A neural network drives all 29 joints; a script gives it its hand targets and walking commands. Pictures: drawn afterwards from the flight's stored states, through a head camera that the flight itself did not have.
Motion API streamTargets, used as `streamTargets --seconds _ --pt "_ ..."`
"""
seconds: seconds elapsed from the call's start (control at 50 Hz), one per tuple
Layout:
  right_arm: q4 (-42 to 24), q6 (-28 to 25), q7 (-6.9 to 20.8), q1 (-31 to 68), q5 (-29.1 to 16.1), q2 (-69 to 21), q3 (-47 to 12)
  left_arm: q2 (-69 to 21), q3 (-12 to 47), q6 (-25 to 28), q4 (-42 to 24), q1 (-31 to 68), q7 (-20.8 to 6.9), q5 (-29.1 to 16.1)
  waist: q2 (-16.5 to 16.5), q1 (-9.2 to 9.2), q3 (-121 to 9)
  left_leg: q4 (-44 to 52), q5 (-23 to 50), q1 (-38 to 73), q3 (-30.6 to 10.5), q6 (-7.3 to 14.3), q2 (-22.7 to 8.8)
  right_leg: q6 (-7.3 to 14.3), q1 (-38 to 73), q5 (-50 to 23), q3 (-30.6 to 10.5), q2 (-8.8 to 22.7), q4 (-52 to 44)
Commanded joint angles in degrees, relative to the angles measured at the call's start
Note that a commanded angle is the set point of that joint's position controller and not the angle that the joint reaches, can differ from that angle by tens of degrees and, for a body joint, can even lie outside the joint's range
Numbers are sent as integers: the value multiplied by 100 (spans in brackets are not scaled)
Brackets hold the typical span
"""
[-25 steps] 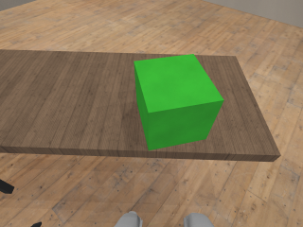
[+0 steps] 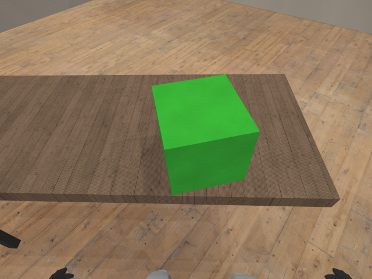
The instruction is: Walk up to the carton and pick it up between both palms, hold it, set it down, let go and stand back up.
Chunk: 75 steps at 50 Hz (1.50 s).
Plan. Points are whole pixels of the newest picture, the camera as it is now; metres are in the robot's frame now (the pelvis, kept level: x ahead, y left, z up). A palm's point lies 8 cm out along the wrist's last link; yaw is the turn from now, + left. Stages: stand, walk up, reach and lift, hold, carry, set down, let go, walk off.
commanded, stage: walk up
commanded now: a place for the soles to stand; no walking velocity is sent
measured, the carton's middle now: (199, 133) +0.45 -0.01 +0.04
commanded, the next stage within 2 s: reach and lift in 0.96 s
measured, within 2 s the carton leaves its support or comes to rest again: neither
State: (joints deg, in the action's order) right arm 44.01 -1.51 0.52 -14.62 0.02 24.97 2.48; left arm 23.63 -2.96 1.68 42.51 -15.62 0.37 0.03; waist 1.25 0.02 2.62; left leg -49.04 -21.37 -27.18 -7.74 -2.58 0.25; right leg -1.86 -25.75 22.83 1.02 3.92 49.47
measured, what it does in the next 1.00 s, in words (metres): stands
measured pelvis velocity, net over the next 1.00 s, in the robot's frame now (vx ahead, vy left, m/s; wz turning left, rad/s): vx -0.01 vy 0.00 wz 0.00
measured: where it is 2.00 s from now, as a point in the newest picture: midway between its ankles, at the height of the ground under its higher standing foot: outside the picture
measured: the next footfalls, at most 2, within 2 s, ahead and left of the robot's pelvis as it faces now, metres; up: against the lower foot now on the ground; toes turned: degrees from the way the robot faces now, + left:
none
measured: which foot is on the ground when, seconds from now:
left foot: down 0.00-1.00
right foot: down 0.00-1.00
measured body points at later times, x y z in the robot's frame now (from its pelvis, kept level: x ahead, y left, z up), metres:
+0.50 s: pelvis +0.00 +0.00 +0.00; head +0.01 -0.01 +0.45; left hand +0.10 +0.33 -0.09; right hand +0.10 -0.32 -0.10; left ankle +0.06 +0.16 -0.70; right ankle +0.04 -0.15 -0.70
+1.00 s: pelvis -0.01 +0.00 +0.00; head +0.02 -0.01 +0.45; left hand +0.10 +0.33 -0.09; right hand +0.09 -0.33 -0.10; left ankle +0.06 +0.16 -0.70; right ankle +0.04 -0.15 -0.70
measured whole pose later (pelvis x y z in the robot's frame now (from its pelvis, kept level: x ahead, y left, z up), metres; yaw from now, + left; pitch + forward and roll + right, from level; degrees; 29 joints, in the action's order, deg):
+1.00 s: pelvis -0.01 +0.00 +0.00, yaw +0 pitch -1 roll +0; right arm 45.1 -2.3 0.1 -14.1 0.3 24.7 2.9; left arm 23.8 -3.0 -2.1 42.3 -14.0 -0.6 0.0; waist 1.3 0.0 4.9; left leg -49.0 -20.8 -27.2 -7.7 -2.7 0.2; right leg -1.7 -25.8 22.3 1.0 3.9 49.5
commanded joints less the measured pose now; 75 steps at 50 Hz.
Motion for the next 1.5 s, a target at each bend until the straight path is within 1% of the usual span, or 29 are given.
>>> streamTargets --seconds 0.0,0.04,0.1,0.12,0.22,0.3,0.32,0.34,0.38,0.44,0.56,0.6,0.64,0.74,0.84,0.9,0.94,0.96,0.98,1.0,1.04,1.1,1.16,1.22,1.24,1.3,1.38,1.44,1.48 --pt "14 -186 -103 310 152 1262 264 1230 -308 105 40 527 22 6 69 -78 -492 1494 340 116 -879 852 -530 578 380 14 -371 99 -786" --pt "-15 -170 -111 463 145 1225 233 1241 -318 110 88 374 28 5 76 -172 -462 1460 371 -210 -837 810 -507 619 716 70 -444 117 -956" --pt "31 -145 -117 332 125 1120 237 1378 -332 126 69 547 17 41 -333 -12 -384 1155 243 -44 -377 645 -274 760 444 493 -852 376 -1469" --pt "41 -146 -109 277 124 1109 236 1361 -330 121 53 623 7 43 -343 21 -399 1131 189 82 -308 638 -266 783 342 560 -895 417 -1511" --pt "32 -151 -89 319 156 1172 249 1285 -312 94 35 641 0 41 -81 -21 -373 1413 -20 54 -566 723 -365 651 341 561 -611 228 -1256" --pt "23 -139 -90 337 143 1116 232 1319 -330 107 47 581 -1 51 -228 -43 -408 1339 68 -41 -501 692 -342 689 489 554 -708 271 -1356" --pt "62 -160 -140 290 110 1300 278 1365 -365 36 44 667 -17 58 -415 -1 -179 1101 776 -133 -352 692 -310 721 338 -268 -646 250 -1125" --pt "42 -166 -168 246 99 1268 275 1351 -378 15 37 613 -15 33 -339 -10 -324 938 1224 -1 -306 706 -309 753 365 -855 -638 296 -964" --pt "31 -167 -196 194 106 1263 267 1338 -382 -22 8 566 -3 17 -321 -43 -540 826 1550 109 -344 756 -328 735 469 -1181 -569 291 -775" --pt "18 -136 -219 208 116 1309 301 1335 -394 -84 -31 590 -8 36 -330 -35 -511 966 1069 18 -483 815 -394 701 424 -734 -532 250 -744" --pt "-28 -103 -203 258 157 1327 338 1280 -413 -132 -26 592 -57 89 -226 -51 -68 1455 -780 -411 -616 795 -374 730 163 889 -683 173 -1151" --pt "-17 -103 -191 218 185 1331 350 1294 -418 -134 -19 597 -77 99 -308 -58 56 1517 -1083 -443 -587 761 -346 715 67 1282 -730 176 -1314" --pt "-25 -113 -182 225 194 1301 350 1309 -417 -126 -15 588 -91 94 -344 -42 67 1475 -1176 -346 -477 727 -273 724 -14 1266 -824 198 -1405" --pt "-6 -135 -177 121 173 1258 342 1347 -437 -118 -29 626 -80 79 -467 -13 -135 1203 -425 -58 -321 705 -233 731 77 608 -813 265 -1297" --pt "-39 -146 -197 155 134 1275 323 1308 -424 -120 -43 547 -53 61 -317 -78 -445 1050 499 55 -471 786 -369 706 356 -208 -656 198 -935" --pt "-32 -132 -209 143 111 1249 314 1323 -418 -121 -59 551 -49 57 -477 -63 -487 906 598 60 -372 766 -331 762 423 -476 -711 273 -980" --pt "-32 -121 -212 102 111 1211 306 1357 -427 -130 -91 617 -48 40 -515 -40 -465 760 517 155 -208 729 -235 831 292 -360 -818 391 -1104" --pt "950 -1277 43 1932 983 480 1067 954 -481 -1351 -1474 2480 117 333 -78 310 -315 1069 -1747 -848 1074 338 -424 318 579 1100 458 -510 -465" --pt "845 -1366 183 1621 1105 918 1141 690 -507 -1807 -1537 2094 176 443 74 434 83 1328 -2206 -1654 1110 599 -685 287 1370 716 583 -746 -18" --pt "844 -1391 211 1571 1125 997 1105 543 -603 -1958 -1609 2075 199 577 159 435 147 1491 -2337 -2347 1096 749 -812 237 2096 337 614 -836 318" --pt "689 -1474 220 1609 1022 1066 1049 471 -711 -2071 -1946 1992 217 613 123 283 -300 1575 -1717 -2243 1189 762 -813 223 2737 -273 510 -792 184" --pt "527 -1407 185 1508 840 939 977 786 -753 -2166 -2381 1930 207 489 -40 167 -703 1588 -1103 -1065 1328 626 -633 207 2189 -304 365 -639 -477" --pt "265 -1358 180 1321 665 766 856 861 -862 -2149 -2505 1702 248 433 -535 82 -670 1579 -612 -236 1276 504 -379 269 1761 -390 209 -526 -1054" --pt "-40 -1340 144 1128 516 488 707 999 -901 -2130 -2471 1495 243 355 -1210 -23 -686 1282 220 961 1200 283 17 307 895 -369 -57 -278 -1736" --pt "-138 -1348 136 1065 453 451 670 970 -904 -2110 -2474 1441 250 336 -1265 -52 -720 1343 390 1139 1158 277 53 276 877 -561 -44 -291 -1830" --pt "-382 -1391 140 894 310 400 575 876 -946 -2024 -2547 1149 274 302 -1119 -160 -859 1563 790 1132 1144 287 119 165 1272 -1146 -57 -382 -1935" --pt "-667 -1518 213 755 98 387 445 601 -937 -1775 -2934 853 356 206 -793 -304 -1084 1812 1416 1536 1132 222 209 181 1537 -1839 -39 -399 -2160" --pt "-833 -1559 297 678 -26 379 384 384 -837 -1585 -3061 657 413 115 -716 -354 -1036 2095 1649 1840 1154 198 213 192 1615 -1929 57 -446 -2385" --pt "-915 -1550 372 615 -84 380 407 251 -756 -1470 -3143 559 470 43 -685 -325 -954 2290 1592 1995 1173 195 204 204 1570 -1654 123 -480 -2550"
